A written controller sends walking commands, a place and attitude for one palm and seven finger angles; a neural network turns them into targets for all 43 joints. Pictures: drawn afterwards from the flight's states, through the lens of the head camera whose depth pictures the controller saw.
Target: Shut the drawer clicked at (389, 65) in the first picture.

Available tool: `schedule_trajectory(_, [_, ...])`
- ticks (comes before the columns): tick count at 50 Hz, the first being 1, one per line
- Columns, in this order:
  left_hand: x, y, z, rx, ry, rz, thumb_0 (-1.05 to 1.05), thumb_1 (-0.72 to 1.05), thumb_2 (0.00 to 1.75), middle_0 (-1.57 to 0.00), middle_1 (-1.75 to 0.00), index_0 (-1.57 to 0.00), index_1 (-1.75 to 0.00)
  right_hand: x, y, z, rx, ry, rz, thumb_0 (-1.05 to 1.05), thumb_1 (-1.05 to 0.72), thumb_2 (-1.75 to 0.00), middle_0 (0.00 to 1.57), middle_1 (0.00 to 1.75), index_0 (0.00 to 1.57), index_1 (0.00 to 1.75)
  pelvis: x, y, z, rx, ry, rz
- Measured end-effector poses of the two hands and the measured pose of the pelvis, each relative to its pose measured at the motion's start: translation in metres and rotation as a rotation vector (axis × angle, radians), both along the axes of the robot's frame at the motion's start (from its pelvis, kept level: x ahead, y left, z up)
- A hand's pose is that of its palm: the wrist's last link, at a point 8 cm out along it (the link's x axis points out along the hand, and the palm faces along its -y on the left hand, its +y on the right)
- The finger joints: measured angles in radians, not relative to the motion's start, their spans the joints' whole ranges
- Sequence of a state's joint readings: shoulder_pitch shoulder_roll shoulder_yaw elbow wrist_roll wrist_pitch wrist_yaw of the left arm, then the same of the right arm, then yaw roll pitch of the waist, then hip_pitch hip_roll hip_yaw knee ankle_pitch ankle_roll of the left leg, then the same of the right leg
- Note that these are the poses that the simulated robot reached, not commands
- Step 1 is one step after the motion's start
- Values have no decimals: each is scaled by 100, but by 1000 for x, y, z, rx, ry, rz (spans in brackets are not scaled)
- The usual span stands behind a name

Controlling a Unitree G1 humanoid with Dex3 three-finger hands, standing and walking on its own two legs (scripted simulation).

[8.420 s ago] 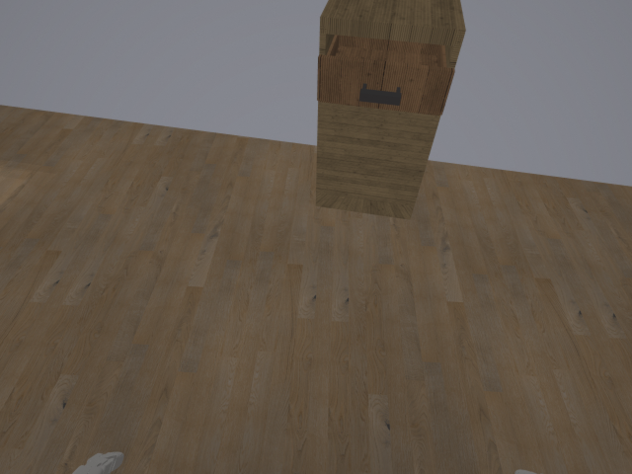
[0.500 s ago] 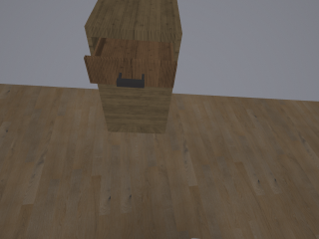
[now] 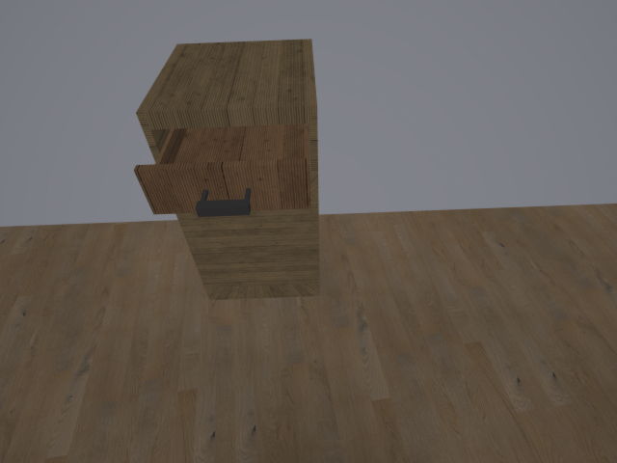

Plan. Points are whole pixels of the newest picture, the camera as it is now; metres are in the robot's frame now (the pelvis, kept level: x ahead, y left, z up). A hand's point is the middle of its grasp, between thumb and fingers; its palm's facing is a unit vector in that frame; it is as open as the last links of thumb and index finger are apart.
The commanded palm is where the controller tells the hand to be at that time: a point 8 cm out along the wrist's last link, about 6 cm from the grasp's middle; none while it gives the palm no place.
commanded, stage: take the last steps up to it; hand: left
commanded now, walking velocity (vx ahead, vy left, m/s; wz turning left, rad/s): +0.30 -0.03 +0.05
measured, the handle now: (225, 200) +0.67 +0.23 -0.08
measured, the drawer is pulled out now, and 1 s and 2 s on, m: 0.16 0.16 0.16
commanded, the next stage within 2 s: come to a stop and stand still in 0.54 s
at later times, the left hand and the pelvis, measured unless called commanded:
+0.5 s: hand out of the picture +0.06 +0.18 -0.19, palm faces +0.14 -0.98 -0.13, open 7.3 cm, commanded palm none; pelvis +0.16 +0.03 -0.01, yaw +0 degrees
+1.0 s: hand (222, 354) +0.34 +0.18 -0.16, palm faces +0.07 -0.97 -0.23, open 7.3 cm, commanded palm none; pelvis +0.24 +0.01 +0.00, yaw +3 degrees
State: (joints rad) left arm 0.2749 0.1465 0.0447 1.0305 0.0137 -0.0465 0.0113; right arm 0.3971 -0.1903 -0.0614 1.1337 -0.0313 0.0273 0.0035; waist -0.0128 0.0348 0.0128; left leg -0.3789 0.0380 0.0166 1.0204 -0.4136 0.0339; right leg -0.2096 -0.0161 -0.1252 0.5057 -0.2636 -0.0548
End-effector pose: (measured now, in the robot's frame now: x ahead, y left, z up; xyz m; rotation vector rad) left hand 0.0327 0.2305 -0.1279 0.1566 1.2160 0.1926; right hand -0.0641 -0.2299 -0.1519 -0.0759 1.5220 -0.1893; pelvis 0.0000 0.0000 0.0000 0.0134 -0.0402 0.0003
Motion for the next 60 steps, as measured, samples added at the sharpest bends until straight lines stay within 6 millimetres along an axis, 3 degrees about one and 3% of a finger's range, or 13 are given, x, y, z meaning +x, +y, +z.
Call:
schedule_trajectory(6, [-27, -20, 1, -27, 145, 47, 0, 92, 90, -20, -30, -20, -30, 76, -13, 11, -11, -125, 25, 1, -91, -90, 19, 30, 20, 30, 31, -9, 10, -2, 14, 12])
schedule_trajectory(12, [-41, -38, -3, -85, 250, 107, 0, 92, 90, -20, -30, -20, -30, 166, -4, 15, -5, -225, 91, 1, -91, -90, 19, 30, 20, 30, 66, -5, 9, -20, 26, 19])
schedule_trajectory(18, [-36, -38, -13, -136, 347, 174, 0, 91, 90, -20, -30, -21, -30, 268, 27, 17, 4, -332, 185, 1, -91, -90, 19, 30, 20, 30, 110, 12, 0, -29, 31, 31])
schedule_trajectory(22, [-15, -23, -28, -153, 399, 175, 0, 91, 90, -20, -30, -21, -30, 321, 49, 10, -12, -423, 207, 1, -91, -90, 19, 30, 20, 30, 141, 28, -16, -26, 24, 17])
schedule_trajectory(26, [42, 1, -28, -118, 345, 127, 0, 91, 90, -20, -30, -20, -30, 329, 56, 14, -17, -422, 141, 0, -92, -90, 20, 30, 20, 30, 164, 33, -10, -4, 17, 1])
schedule_trajectory(32, [160, 26, -15, -52, 134, 59, 0, 91, 90, -20, -30, -20, -30, 329, 29, 23, -68, -355, 103, -3, -96, -90, 20, 30, 21, 30, 200, 29, 2, 5, 26, 2])
schedule_trajectory(37, [246, 20, -6, -7, -7, 6, 0, 92, 90, -20, -30, -20, -30, 316, 13, 9, -48, -225, 84, -1, -94, -90, 20, 30, 20, 30, 229, 14, -1, 13, 14, 16])
schedule_trajectory(41, [287, 4, -7, 17, -52, -30, 0, 92, 90, -20, -30, -20, -30, 311, 4, -8, -14, -139, 47, 0, -92, -90, 20, 30, 20, 30, 248, 0, -9, 15, 7, 21])
schedule_trajectory(45, [303, -7, -2, 12, -62, -36, 0, 91, 90, -20, -30, -20, -30, 310, 1, -9, -8, -84, 46, 0, -92, -90, 19, 30, 20, 30, 249, -3, -6, 12, 14, 42])
schedule_trajectory(49, [297, -3, 0, 13, -60, -11, 0, 91, 90, -20, -30, -21, -30, 317, 1, -5, -17, -84, 76, 1, -91, -90, 19, 30, 20, 30, 239, 3, -3, 20, 19, 52])
schedule_trajectory(55, [265, 27, -11, 11, -26, 13, 0, 91, 90, -21, -30, -21, -30, 327, 14, 3, -53, -182, 108, 1, -91, -90, 19, 30, 20, 30, 220, 21, -7, 8, 26, 47])
schedule_trajectory(57, [252, 40, -21, 1, -11, 28, 0, 91, 90, -21, -30, -21, -30, 323, 21, 3, -72, -216, 114, 1, -91, -90, 19, 30, 20, 30, 215, 30, -13, -9, 24, 44])
schedule_trajectory(60, [229, 51, -22, -11, 40, 48, 0, 91, 90, -20, -30, -21, -30, 312, 36, 12, -70, -214, 119, 1, -91, -90, 19, 30, 20, 30, 212, 36, -7, -9, 17, 40])
